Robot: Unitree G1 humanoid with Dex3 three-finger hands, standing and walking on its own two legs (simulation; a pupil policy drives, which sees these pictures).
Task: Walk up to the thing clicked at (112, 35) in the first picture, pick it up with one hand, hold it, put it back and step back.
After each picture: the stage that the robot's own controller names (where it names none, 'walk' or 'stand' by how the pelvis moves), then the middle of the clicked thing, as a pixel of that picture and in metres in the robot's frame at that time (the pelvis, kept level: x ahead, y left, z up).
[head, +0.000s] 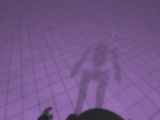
stand; (113, 33) +2.17 -0.65 -0.66
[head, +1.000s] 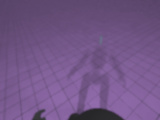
walk; (100, 40) +2.11 -0.15 -0.62
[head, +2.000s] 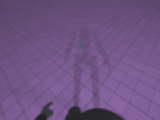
walk; (80, 45) +1.50 +0.27 -0.65
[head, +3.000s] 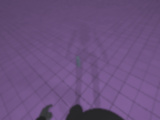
walk; (78, 61) +1.05 +0.27 -0.65
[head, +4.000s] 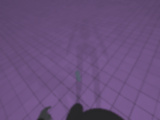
walk; (78, 76) +0.70 +0.25 -0.65
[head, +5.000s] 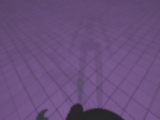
walk; (79, 84) +0.52 +0.18 -0.64
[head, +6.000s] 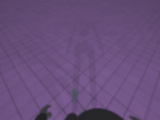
stand; (75, 95) +0.41 +0.15 -0.65
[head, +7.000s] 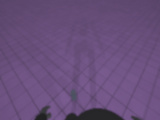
stand; (73, 95) +0.40 +0.19 -0.65
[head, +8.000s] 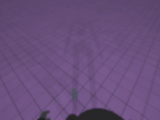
stand; (74, 94) +0.43 +0.18 -0.66
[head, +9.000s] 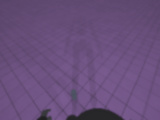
stand; (74, 95) +0.41 +0.19 -0.66
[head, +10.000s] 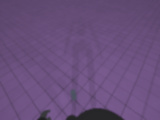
stand; (73, 95) +0.41 +0.19 -0.66
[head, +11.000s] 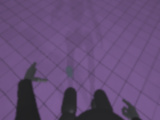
go down; (69, 72) +0.45 +0.17 -0.47
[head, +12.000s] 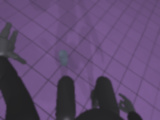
go down; (63, 59) +0.49 +0.20 -0.28
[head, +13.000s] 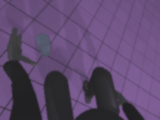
close in; (44, 47) +0.49 +0.24 -0.19
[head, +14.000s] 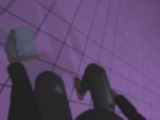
close; (26, 45) +0.48 +0.26 -0.16
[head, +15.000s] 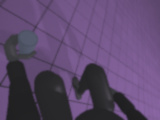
lift; (26, 46) +0.46 +0.25 -0.17
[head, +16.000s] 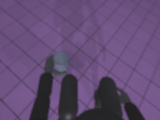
lift; (61, 66) +0.35 +0.20 -0.03
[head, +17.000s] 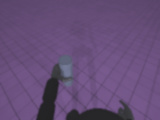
hold; (67, 73) +0.32 +0.15 +0.09
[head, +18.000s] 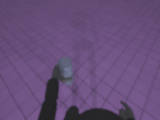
hold; (67, 73) +0.32 +0.16 +0.05
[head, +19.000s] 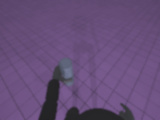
hold; (67, 74) +0.32 +0.15 +0.05
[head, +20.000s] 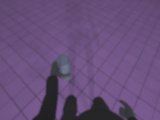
crouch; (65, 69) +0.36 +0.16 -0.01
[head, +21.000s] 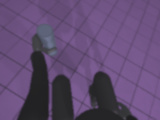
lower; (49, 43) +0.50 +0.20 -0.02
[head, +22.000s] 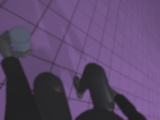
lower; (21, 45) +0.47 +0.27 -0.16
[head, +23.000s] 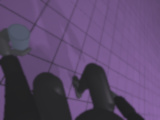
lower; (20, 43) +0.47 +0.27 -0.17
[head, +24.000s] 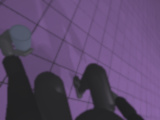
lower; (22, 44) +0.46 +0.27 -0.17
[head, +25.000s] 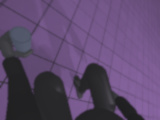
lower; (22, 45) +0.46 +0.27 -0.17
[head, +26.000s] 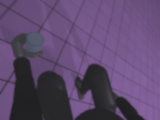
open; (33, 47) +0.46 +0.24 -0.17
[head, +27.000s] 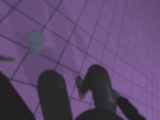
stand; (35, 46) +0.46 +0.24 -0.18
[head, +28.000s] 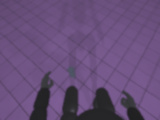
walk; (71, 72) +0.45 +0.17 -0.45
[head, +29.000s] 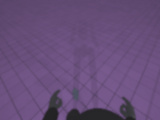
stand; (75, 94) +0.42 +0.15 -0.59
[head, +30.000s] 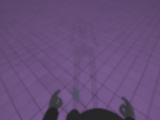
stand; (75, 95) +0.41 +0.14 -0.60
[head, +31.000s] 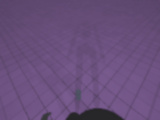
stand; (78, 95) +0.43 +0.13 -0.65
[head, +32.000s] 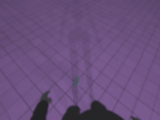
walk; (76, 81) +0.46 +0.09 -0.64
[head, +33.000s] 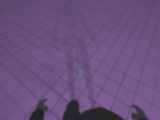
walk; (80, 71) +0.62 +0.12 -0.62
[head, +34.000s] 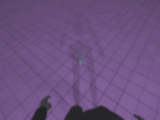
walk; (80, 59) +0.92 +0.18 -0.62
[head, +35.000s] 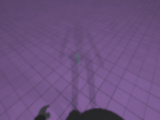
stand; (77, 59) +1.08 +0.22 -0.64
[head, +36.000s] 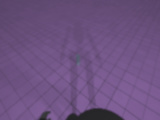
stand; (78, 60) +1.08 +0.22 -0.66
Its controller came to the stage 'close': yes
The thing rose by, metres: 0.69
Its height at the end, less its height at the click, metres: +0.00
